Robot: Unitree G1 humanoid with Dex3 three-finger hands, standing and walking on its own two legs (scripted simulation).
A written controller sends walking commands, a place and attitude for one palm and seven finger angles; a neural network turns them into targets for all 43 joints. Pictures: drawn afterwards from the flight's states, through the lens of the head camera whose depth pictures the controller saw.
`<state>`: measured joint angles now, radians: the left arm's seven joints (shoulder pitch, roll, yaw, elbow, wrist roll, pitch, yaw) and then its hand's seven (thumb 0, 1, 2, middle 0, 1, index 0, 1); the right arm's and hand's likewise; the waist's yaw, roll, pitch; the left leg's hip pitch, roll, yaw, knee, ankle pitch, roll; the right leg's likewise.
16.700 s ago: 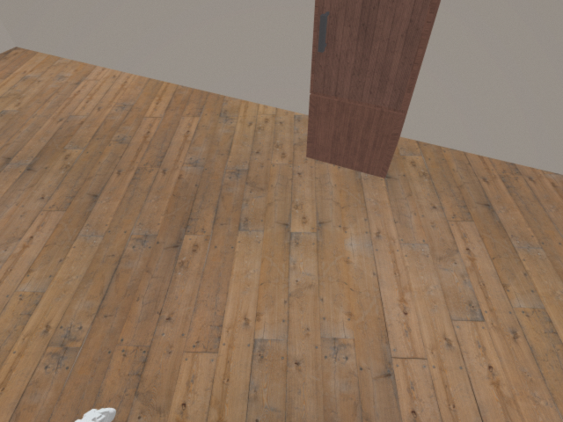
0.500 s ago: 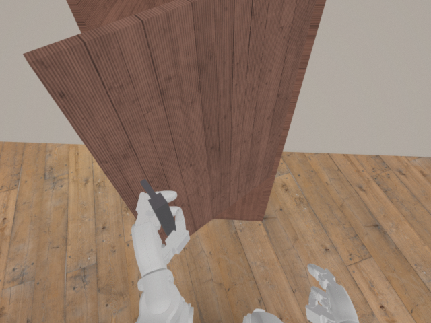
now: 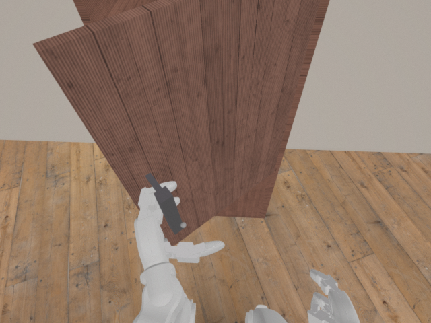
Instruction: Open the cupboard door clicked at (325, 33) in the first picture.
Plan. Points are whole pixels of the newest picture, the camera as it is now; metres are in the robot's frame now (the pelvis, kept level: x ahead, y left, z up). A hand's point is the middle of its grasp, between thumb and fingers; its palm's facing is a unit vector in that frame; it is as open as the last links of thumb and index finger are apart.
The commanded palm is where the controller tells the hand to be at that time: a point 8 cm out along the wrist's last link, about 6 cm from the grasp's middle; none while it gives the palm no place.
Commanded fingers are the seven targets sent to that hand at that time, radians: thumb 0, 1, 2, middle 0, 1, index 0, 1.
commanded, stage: open thumb and fingers to let go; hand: left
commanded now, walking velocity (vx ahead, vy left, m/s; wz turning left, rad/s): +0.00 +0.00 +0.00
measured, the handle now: (164, 204) +0.33 +0.11 +0.03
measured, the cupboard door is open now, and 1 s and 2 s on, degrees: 42 42 42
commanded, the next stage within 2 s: slide the hand sideways off the handle in 0.24 s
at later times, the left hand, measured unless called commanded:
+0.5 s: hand (178, 240) +0.26 +0.08 +0.03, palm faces -0.07 -0.99 -0.08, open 15.8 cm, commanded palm +0.24 +0.11 +0.03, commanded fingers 0.00 -0.50 0.30 -0.15 -0.30 -0.15 -0.30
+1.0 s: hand (161, 258) +0.23 +0.10 +0.03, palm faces -0.09 -1.00 +0.00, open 16.1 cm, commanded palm +0.21 +0.17 +0.03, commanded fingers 0.00 -0.50 0.30 -0.15 -0.30 -0.15 -0.30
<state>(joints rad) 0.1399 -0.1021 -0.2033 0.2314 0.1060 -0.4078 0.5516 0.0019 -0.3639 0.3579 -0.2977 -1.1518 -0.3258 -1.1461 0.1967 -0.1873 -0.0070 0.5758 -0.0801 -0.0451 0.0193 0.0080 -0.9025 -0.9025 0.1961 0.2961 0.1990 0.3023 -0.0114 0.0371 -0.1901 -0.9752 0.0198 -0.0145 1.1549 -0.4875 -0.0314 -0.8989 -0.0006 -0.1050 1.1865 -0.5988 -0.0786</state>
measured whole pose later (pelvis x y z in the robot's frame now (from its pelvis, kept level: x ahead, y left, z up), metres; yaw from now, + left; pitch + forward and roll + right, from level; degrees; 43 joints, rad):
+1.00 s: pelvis +0.00 +0.03 -0.01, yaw -2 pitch +18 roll -1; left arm 0.38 0.08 -0.21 -0.03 -0.02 -0.43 0.06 -0.01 -0.50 0.30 -0.18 -0.32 -0.20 -0.32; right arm 0.22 -0.20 0.02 0.42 -0.02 0.00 0.02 0.01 -0.90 -0.90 0.20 0.30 0.20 0.30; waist -0.01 0.04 -0.17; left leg -1.02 0.02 0.01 1.25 -0.54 0.02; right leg -0.94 0.00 -0.08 1.24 -0.62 -0.03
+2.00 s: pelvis +0.00 +0.03 +0.01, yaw -1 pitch +13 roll -2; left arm 0.61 0.22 0.06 -0.27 -0.24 -0.31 -0.17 -0.01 -0.50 0.30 -0.15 -0.30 -0.15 -0.30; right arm 0.26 -0.22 0.02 0.42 0.03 -0.04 -0.07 0.01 -0.90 -0.90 0.20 0.30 0.20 0.30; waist 0.00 0.07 -0.17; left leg -0.87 0.03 -0.02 1.13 -0.50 0.01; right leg -0.76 0.01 -0.10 1.09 -0.56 -0.04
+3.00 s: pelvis +0.03 +0.04 +0.10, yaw -2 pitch -4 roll +0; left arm 0.48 0.34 0.34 -0.39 -0.07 -0.05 0.12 0.01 0.81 0.86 -0.20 -0.31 -0.21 -0.30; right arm 0.19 -0.24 0.02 0.61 0.00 -0.07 -0.07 0.01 -0.90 -0.90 0.20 0.30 0.20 0.30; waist 0.07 0.08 0.00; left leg -0.14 -0.01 0.05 0.44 -0.25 0.03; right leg -0.06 0.00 -0.04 0.41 -0.29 0.00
